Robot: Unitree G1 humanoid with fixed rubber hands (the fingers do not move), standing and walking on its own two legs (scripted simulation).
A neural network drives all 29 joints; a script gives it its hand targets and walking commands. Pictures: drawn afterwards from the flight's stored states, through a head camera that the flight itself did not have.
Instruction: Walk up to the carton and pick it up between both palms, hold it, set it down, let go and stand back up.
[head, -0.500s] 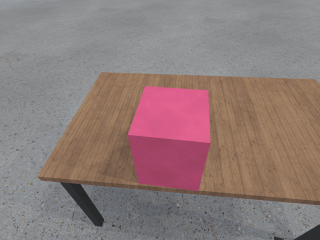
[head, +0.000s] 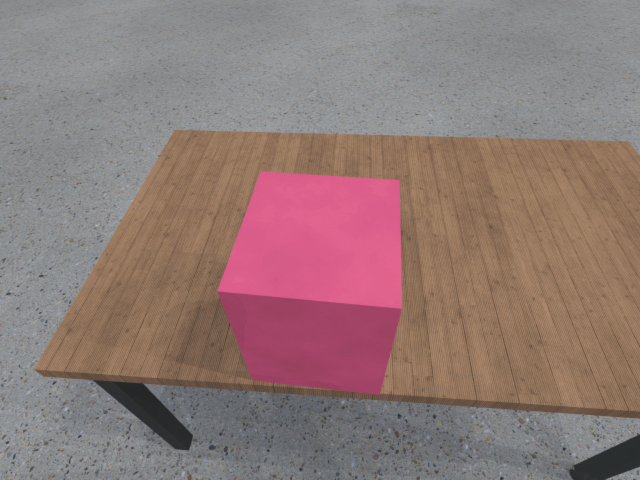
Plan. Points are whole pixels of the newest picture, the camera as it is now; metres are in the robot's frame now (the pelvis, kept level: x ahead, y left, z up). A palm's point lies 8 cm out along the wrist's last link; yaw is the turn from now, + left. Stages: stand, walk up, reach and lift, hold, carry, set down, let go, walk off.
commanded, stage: walk up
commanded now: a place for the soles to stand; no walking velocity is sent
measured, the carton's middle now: (321, 286) +0.40 +0.01 +0.00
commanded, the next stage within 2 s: none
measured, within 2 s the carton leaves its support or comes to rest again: neither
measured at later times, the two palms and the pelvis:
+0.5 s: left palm out of the picture +0.12 +0.28 -0.11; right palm out of the picture +0.12 -0.33 -0.10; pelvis +0.03 -0.02 +0.00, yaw -2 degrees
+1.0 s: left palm out of the picture +0.13 +0.28 -0.10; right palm out of the picture +0.13 -0.33 -0.09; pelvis +0.04 -0.02 +0.00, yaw -2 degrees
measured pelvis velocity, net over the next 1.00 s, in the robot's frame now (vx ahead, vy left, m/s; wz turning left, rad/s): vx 0.04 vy -0.02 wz -0.03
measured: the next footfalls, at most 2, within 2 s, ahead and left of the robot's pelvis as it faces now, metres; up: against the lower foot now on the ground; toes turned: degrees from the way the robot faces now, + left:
left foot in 0.02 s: +0.08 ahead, +0.12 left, +0.00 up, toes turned -2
